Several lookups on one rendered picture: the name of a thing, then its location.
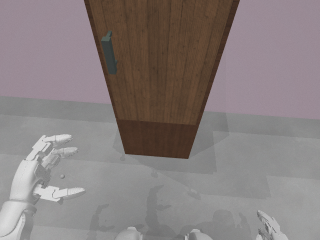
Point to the robot right shin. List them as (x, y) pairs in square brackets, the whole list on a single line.
[(195, 230)]

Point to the robot left forearm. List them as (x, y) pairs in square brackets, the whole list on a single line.
[(16, 220)]

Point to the robot right hand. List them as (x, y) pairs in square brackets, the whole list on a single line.
[(272, 227)]

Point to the handle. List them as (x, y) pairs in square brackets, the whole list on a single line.
[(107, 46)]

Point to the cupboard door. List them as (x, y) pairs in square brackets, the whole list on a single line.
[(165, 52)]

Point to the robot left hand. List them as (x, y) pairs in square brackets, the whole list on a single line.
[(30, 172)]

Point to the robot left thigh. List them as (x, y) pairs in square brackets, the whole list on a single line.
[(129, 234)]

